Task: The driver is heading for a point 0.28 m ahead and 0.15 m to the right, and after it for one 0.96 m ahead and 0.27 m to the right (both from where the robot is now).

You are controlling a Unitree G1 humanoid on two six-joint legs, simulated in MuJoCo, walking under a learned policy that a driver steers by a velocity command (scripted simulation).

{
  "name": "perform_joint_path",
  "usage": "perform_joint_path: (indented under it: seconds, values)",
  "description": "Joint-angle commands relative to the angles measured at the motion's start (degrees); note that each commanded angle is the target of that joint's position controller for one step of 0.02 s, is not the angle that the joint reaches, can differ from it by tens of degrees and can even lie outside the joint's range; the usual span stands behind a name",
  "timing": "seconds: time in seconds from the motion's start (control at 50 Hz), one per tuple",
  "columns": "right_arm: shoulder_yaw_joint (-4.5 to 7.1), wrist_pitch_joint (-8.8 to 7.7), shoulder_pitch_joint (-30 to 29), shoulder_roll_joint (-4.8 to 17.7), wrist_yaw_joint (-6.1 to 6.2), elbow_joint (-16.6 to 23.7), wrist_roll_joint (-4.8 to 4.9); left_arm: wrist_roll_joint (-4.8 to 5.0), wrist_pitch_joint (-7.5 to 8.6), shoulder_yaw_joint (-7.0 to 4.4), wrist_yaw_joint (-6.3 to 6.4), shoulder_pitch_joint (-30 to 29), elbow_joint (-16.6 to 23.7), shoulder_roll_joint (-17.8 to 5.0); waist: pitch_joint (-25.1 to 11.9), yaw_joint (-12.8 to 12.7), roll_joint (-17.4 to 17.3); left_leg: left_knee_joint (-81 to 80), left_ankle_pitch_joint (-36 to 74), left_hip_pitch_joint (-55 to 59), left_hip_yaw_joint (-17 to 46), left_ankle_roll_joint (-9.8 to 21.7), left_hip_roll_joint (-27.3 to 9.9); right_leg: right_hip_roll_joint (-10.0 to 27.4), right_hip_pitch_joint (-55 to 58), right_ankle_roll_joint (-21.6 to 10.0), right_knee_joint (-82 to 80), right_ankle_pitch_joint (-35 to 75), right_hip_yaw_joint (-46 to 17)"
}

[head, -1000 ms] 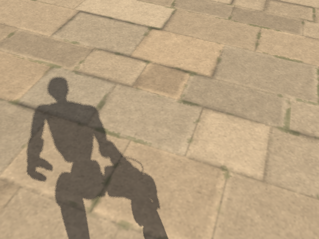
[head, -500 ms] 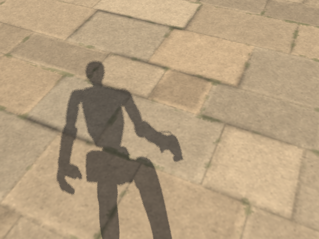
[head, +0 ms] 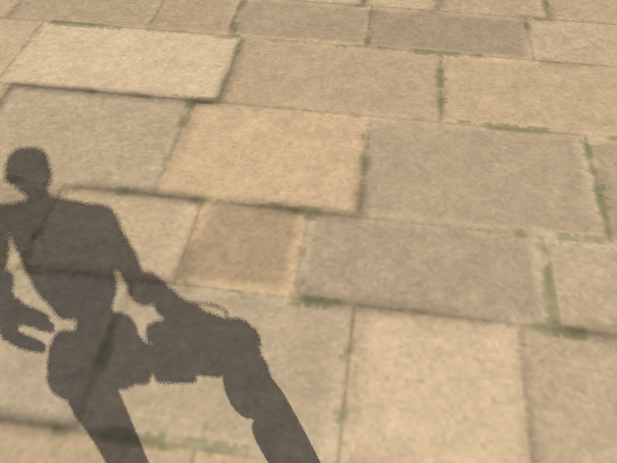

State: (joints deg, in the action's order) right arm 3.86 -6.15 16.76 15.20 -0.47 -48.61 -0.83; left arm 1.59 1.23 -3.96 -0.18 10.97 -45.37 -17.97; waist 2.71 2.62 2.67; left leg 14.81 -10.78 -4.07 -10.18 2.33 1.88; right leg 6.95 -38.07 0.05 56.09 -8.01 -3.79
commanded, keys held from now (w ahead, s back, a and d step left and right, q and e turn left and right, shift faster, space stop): w+e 0.14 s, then e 0.62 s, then no key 0.24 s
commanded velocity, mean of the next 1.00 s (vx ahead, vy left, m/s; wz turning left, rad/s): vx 0.19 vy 0.00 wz -0.52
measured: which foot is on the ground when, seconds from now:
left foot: down 0.00-0.24, up 0.26-0.72, down 0.74-1.00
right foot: up 0.00-0.22, down 0.24-0.76, up 0.78-1.00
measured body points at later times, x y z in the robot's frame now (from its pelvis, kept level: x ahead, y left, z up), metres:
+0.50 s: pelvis +0.23 -0.07 -0.01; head +0.28 -0.11 +0.44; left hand +0.43 +0.17 -0.10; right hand +0.33 -0.39 -0.11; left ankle +0.34 +0.10 -0.67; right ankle +0.26 -0.14 -0.75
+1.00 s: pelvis +0.32 -0.06 +0.00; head +0.36 -0.06 +0.44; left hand +0.60 +0.10 -0.11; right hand +0.29 -0.36 -0.10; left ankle +0.40 +0.04 -0.75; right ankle +0.22 -0.16 -0.70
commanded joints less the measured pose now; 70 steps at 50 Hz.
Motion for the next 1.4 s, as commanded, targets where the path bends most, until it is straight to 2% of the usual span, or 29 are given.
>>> perform_joint_path:
  seconds: [0.02,0.14,0.18,0.22,0.24,0.26,0.28,0.3,0.32,0.36,0.4,0.54,0.66,0.72,0.74,0.76,0.78,0.8,0.84,0.86,0.96,1.04,1.08,1.1,1.12,1.14,1.16,1.2,1.4]
  values:
    - [1.97,-0.68,-5.13,8.87,0.73,4.05,0.14,-0.30,0.66,0.26,-1.13,-1.07,3.70,-0.72,1.25,-1.30,-5.02,-8.78,13.76,-2.80,3.84,7.79,-15.28,1.08,1.64,0.09,-9.23,9.18,0.77]
    - [3.11,1.73,-0.98,11.68,1.10,1.82,2.00,-0.40,0.66,0.28,-2.99,-9.48,8.60,-1.53,3.11,0.85,-4.70,-4.12,20.97,8.35,-0.38,5.96,-18.70,-1.13,-0.06,-3.09,-19.04,5.52,5.52]
    - [3.58,2.89,-3.12,13.28,1.54,2.55,2.54,-0.95,0.37,-0.93,-3.20,-6.06,8.91,-3.66,0.24,-2.25,-6.61,5.51,43.67,9.91,-2.00,4.25,-18.17,-5.34,6.27,-4.98,-19.73,0.05,9.17]
    - [3.12,3.65,-4.81,12.34,1.81,3.50,3.14,-0.99,0.28,-3.96,-2.35,9.20,5.40,-8.76,-8.27,-10.49,-5.37,27.63,46.88,3.70,-3.68,0.39,-14.08,-10.52,26.97,-8.21,-25.58,7.06,10.08]
    - [1.60,3.11,-1.88,7.83,1.64,4.80,0.73,-0.87,-0.31,-5.32,-0.89,12.80,4.73,-14.14,-13.03,-9.46,5.53,45.91,11.89,-11.47,-3.51,-3.59,-9.50,-1.24,42.89,-11.64,-25.09,26.02,-3.73]
    - [-0.12,1.90,3.42,3.57,1.15,7.11,-0.34,-2.26,0.11,-5.30,-0.87,7.85,8.22,-18.46,-22.85,-3.18,15.16,67.06,-28.59,-30.65,5.68,-7.35,2.94,14.31,57.47,-26.14,-30.23,32.59,-36.59]
    - [0.87,0.89,-0.18,9.53,0.61,6.18,1.10,-1.91,0.55,-4.28,-1.67,7.87,9.78,-14.25,-28.22,-7.85,3.95,69.67,-27.48,-32.18,16.78,-6.29,-0.41,14.33,57.29,-25.62,-32.94,32.98,-35.08]
    - [0.97,0.59,-4.53,10.14,0.59,8.02,2.64,-1.44,1.02,-3.58,-1.84,5.34,9.73,-11.54,-20.75,-7.09,1.92,67.52,-23.05,-34.88,15.84,-5.10,-2.45,11.94,51.15,-23.52,-33.16,30.74,-26.69]
    - [0.93,0.71,-5.73,9.37,1.35,7.43,1.87,-0.48,1.31,-3.14,-1.75,2.63,9.35,-9.37,-12.92,-4.97,-3.25,62.01,-18.67,-35.34,15.05,-4.98,-5.06,8.02,42.36,-19.82,-33.67,28.94,-19.95]
    - [1.50,2.13,-5.79,10.30,2.19,7.13,0.68,-1.00,0.83,-2.30,-0.83,-0.98,10.40,-6.86,-8.96,-2.22,-1.55,55.97,-13.91,-29.43,14.99,-5.19,-6.91,4.44,30.64,-17.23,-35.91,28.88,-14.60]
    - [1.23,3.24,-4.15,8.66,2.34,7.31,0.22,-1.94,0.65,-2.69,-0.37,-1.35,10.90,-7.98,-9.58,-0.96,-0.72,52.21,-11.89,-26.42,14.29,-6.31,-5.76,3.58,26.23,-17.53,-36.59,33.93,-13.04]
    - [0.56,4.77,-10.24,7.35,2.57,9.42,0.43,-0.77,-1.79,-3.05,2.00,-0.79,11.00,-9.41,-10.69,-2.66,2.36,35.27,-1.66,-26.87,15.82,-8.71,-2.91,0.29,25.88,-13.52,-35.22,19.64,-14.24]
    - [0.81,3.71,-13.93,7.99,1.70,11.12,0.76,-1.05,-3.01,-2.86,2.12,-0.34,11.46,-8.99,-8.47,-4.15,5.39,24.38,-5.21,-24.33,17.42,-7.49,-0.41,0.46,28.75,-12.71,-31.16,16.12,-22.06]
    - [1.36,2.70,-10.44,8.43,1.07,10.43,1.00,-0.22,-3.43,-2.52,2.17,-2.60,12.52,-8.31,-8.55,-1.67,6.21,10.48,0.75,-16.44,16.38,-5.23,-0.22,-1.77,29.56,-10.16,-27.18,17.58,-24.58]
    - [1.83,2.45,-8.70,9.69,1.09,10.01,0.68,-0.22,-3.52,-2.17,2.28,-2.60,12.99,-7.27,-8.81,-1.16,4.81,5.40,9.44,-9.73,17.84,-3.64,-3.73,-4.07,26.21,-7.86,-24.63,11.31,-23.46]
    - [2.57,2.80,-8.68,13.45,1.54,10.81,-0.14,-1.20,-3.48,-1.35,2.16,0.99,13.07,-4.25,-11.34,-3.56,-6.18,5.71,23.51,-1.68,27.44,1.11,-15.69,-9.48,20.15,-4.58,-13.97,-8.33,-16.18]
    - [3.00,3.57,-7.64,15.30,1.44,9.57,-1.83,-0.80,-3.15,-1.66,2.11,2.35,14.48,-5.34,-9.13,-5.19,-20.59,5.51,37.41,1.60,40.69,12.18,-24.59,-17.34,7.41,-0.88,-4.25,-31.89,-7.43]
    - [2.34,3.60,-7.51,11.89,1.35,10.47,-0.87,-1.73,-2.76,-2.86,2.02,4.25,12.93,-10.15,-10.12,-3.97,-15.85,6.10,37.19,1.65,41.85,15.63,-26.80,-13.42,4.98,1.84,7.86,-31.95,-7.23]
    - [1.31,3.98,-9.64,8.38,1.48,11.19,0.04,-0.84,-3.71,-3.43,2.28,3.09,10.38,-10.07,-8.48,-3.82,-8.40,8.26,32.25,-0.20,30.13,10.86,-19.11,-11.99,5.02,4.04,13.57,-25.17,-6.49]
    - [1.10,4.27,-10.38,8.05,1.55,11.07,0.84,-0.95,-4.25,-3.05,2.40,2.10,10.65,-8.89,-7.39,-3.47,-8.59,8.11,30.47,-0.77,28.19,10.06,-17.93,-11.53,4.35,4.80,13.45,-22.98,-6.52]
    - [1.27,5.80,-10.69,9.35,1.67,10.16,0.41,-0.85,-4.16,-0.69,1.73,-1.31,11.72,-3.03,-8.65,-2.31,-13.53,7.10,29.85,-2.20,20.56,9.62,-14.02,-9.44,14.09,5.58,-5.29,-19.40,0.15]
    - [1.36,6.35,-9.27,10.70,1.26,8.88,1.37,-0.85,-4.04,-0.70,1.04,-0.82,10.69,-3.64,-8.64,-1.60,-14.73,7.74,23.26,-3.27,21.51,9.70,-14.80,-8.47,22.62,3.84,-22.46,-11.51,2.99]
    - [0.63,6.13,-7.67,9.30,1.13,7.68,2.01,-1.39,-3.86,-0.76,0.76,0.98,9.31,-3.84,-7.23,-2.84,-12.65,8.65,14.60,-8.02,20.28,5.99,-12.87,-8.72,31.05,0.94,-36.70,-0.05,3.28]
    - [-0.02,5.52,-5.67,7.92,0.82,7.12,1.08,-2.01,-3.84,-0.98,1.08,1.10,9.88,-6.15,-8.41,-1.97,-8.24,10.64,7.05,-12.74,18.74,1.84,-11.14,-3.64,37.27,-1.18,-36.40,6.41,-2.74]
    - [-1.04,4.70,-3.71,4.67,0.34,7.57,-0.74,-2.83,-4.05,-1.61,1.52,-0.86,10.40,-10.22,-8.93,1.33,4.88,14.87,-4.71,-16.04,12.14,-2.76,-5.06,4.25,36.79,-5.98,-34.65,13.24,-10.92]
    - [-1.20,4.61,-6.81,4.94,0.67,7.69,-0.94,-3.32,-3.51,-0.29,0.93,-2.94,10.25,-5.37,-8.16,-0.29,6.75,12.65,-8.35,-10.50,11.91,-4.91,-5.11,5.80,27.78,-9.52,-36.14,5.24,-11.88]
    - [-0.91,4.69,-8.27,6.36,0.78,7.23,-0.84,-3.41,-2.87,0.49,0.50,-4.71,10.33,-2.83,-5.74,-0.37,4.37,11.57,-3.44,-8.57,11.90,-5.74,-5.11,2.25,26.09,-7.73,-36.44,-2.34,-9.40]
    - [-0.67,5.03,-8.85,7.20,1.27,6.20,-0.60,-3.40,-1.85,0.32,0.36,-2.93,9.00,-3.84,-3.64,-1.72,4.73,11.60,1.22,-8.01,11.58,-6.22,-4.86,-1.05,24.96,-4.42,-36.44,-5.45,-7.27]
    - [-0.61,5.19,-6.15,7.05,1.95,0.88,0.46,-2.69,-0.93,0.79,1.01,-0.49,5.36,-2.78,-2.41,-2.03,-0.59,9.77,5.70,-7.69,12.52,-6.43,-5.61,-3.12,27.57,-3.34,-34.52,2.45,-4.39]
Next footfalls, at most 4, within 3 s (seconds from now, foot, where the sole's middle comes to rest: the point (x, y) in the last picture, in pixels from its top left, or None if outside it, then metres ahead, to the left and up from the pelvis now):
0.24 right None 0.30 -0.15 -0.78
0.74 left None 0.44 0.02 -0.78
1.10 right None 0.27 -0.19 -0.78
1.74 left None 0.41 0.01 -0.78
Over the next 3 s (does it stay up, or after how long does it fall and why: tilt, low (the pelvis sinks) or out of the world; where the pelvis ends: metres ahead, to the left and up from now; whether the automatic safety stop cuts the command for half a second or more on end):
stays up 0.85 -0.11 0.00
